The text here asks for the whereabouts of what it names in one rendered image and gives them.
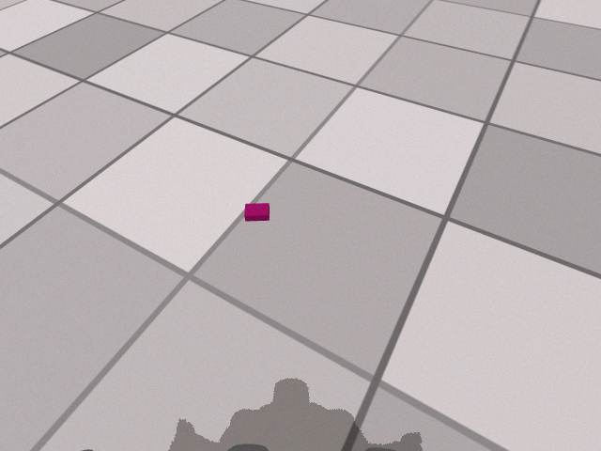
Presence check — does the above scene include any small box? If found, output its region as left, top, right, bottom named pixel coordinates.
left=244, top=203, right=270, bottom=222

